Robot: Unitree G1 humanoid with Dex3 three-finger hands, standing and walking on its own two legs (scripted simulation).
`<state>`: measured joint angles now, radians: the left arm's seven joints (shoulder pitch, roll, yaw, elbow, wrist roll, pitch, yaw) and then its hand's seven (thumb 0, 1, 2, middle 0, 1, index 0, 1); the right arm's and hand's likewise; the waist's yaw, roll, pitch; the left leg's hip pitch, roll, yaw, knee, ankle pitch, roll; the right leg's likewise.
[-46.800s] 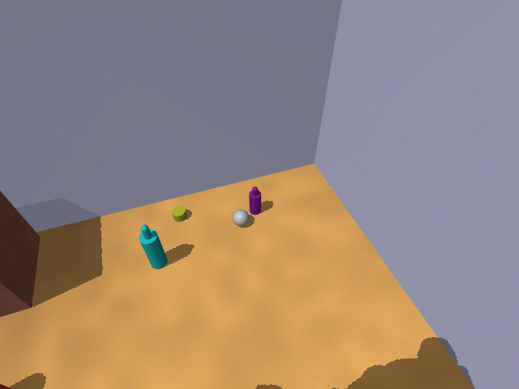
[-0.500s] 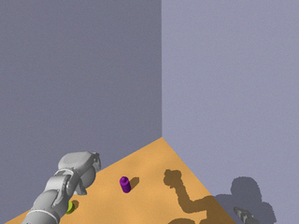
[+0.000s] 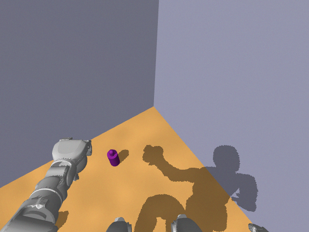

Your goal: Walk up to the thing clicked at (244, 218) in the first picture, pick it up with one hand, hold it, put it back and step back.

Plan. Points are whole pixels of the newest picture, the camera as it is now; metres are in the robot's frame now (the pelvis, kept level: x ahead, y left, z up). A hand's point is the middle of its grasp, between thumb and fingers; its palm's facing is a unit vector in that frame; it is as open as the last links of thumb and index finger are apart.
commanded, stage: crouch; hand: left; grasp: from above
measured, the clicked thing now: (73, 160) +0.37 +0.24 -0.11
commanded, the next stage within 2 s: lower in 1.58 s
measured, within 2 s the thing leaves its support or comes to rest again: neither
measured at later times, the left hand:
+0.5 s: hand (90, 172) +0.40 +0.25 -0.34, palm faces -0.46 +0.01 -0.89, open 9.5 cm
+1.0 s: hand (96, 173) +0.44 +0.25 -0.46, palm faces -0.46 -0.01 -0.89, open 9.5 cm
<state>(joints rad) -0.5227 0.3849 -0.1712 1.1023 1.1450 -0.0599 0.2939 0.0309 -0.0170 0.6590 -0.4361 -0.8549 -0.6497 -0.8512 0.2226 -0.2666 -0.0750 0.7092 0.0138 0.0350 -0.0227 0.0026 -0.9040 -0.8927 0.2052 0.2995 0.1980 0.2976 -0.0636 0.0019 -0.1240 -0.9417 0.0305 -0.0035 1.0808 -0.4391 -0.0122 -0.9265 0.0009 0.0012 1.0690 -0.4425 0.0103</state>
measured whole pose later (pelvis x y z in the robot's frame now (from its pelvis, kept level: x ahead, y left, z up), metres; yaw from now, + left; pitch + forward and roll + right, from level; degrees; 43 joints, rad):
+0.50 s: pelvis -0.04 +0.01 -0.20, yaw -2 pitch +36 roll -4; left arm -0.80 0.53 -0.01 1.27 1.19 -0.11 0.31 0.03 -0.01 0.65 -0.43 -0.88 -0.65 -0.87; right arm 0.22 -0.22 -0.04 0.74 -0.06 -0.03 0.02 0.00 -0.90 -0.89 0.21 0.30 0.20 0.30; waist -0.17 0.04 -0.20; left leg -1.87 0.02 -0.04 1.88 -0.64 0.01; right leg -1.83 0.00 -0.02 1.84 -0.64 0.03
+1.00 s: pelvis -0.04 +0.01 -0.30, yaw -4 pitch +37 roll -6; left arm -0.96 0.66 0.05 1.38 1.22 -0.15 0.33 0.03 -0.03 0.65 -0.45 -0.86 -0.67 -0.85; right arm 0.16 -0.25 -0.01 0.73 -0.10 -0.04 0.09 0.00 -0.91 -0.90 0.21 0.30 0.20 0.30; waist -0.21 0.00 -0.11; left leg -2.17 0.02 -0.09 2.20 -0.69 0.00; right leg -2.11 0.02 -0.05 2.15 -0.69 0.02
